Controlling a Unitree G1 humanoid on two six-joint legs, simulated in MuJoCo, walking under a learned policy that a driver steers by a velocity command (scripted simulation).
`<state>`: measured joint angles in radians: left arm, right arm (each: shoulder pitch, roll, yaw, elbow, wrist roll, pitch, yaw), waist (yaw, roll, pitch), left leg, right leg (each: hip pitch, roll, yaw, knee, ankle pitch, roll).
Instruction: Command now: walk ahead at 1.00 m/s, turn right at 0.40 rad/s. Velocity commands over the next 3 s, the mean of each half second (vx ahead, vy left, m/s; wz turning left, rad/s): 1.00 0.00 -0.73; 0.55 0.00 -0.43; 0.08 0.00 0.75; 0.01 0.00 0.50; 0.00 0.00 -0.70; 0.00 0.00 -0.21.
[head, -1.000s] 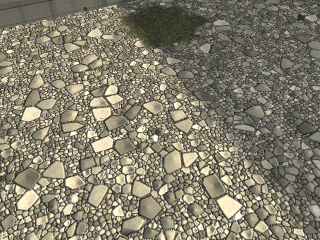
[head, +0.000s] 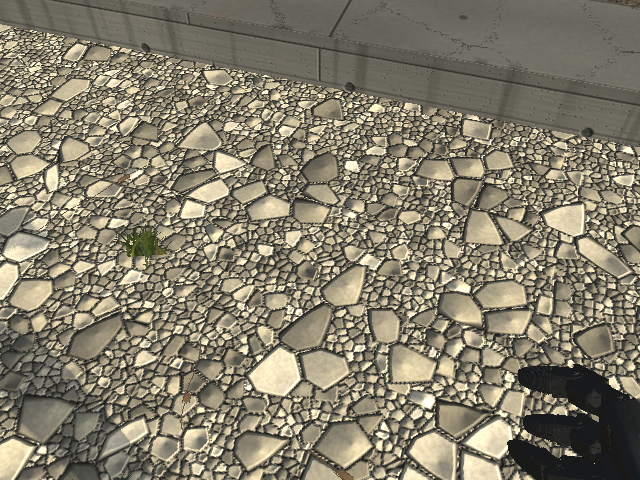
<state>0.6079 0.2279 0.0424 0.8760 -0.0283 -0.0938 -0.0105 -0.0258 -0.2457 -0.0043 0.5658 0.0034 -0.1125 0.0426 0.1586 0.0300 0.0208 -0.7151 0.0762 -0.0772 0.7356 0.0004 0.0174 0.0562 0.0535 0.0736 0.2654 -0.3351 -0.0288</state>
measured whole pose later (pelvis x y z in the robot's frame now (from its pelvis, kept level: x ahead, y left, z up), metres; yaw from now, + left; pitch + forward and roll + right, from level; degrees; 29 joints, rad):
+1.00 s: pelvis +0.78 -0.22 -0.03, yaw -38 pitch +0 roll -1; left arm 0.24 0.30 0.05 0.71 0.03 -0.02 0.04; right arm 0.14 -0.29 -0.04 0.69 -0.01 -0.12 0.07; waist 0.02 0.02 0.05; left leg -0.53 -0.07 0.01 0.52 0.01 0.06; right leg -0.12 0.12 0.03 0.81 -0.54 -0.06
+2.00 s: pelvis +0.92 -0.33 +0.00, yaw +2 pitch +1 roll +0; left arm 0.22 0.31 0.04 0.79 -0.02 0.00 -0.02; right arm 0.11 -0.25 -0.02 0.60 -0.03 0.06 -0.02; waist 0.07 -0.03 0.05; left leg -0.24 0.02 0.00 0.49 -0.27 0.00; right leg -0.31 -0.05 -0.04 0.66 -0.44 0.03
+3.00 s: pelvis +0.98 -0.38 +0.00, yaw -25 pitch +2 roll -1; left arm 0.12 0.27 0.04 0.61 0.02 0.02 0.03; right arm 0.20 -0.29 -0.06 0.72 0.02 -0.01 0.00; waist -0.03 -0.01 0.04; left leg -0.32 -0.05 -0.15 0.54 -0.24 0.00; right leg -0.27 0.10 0.11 0.65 -0.46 0.02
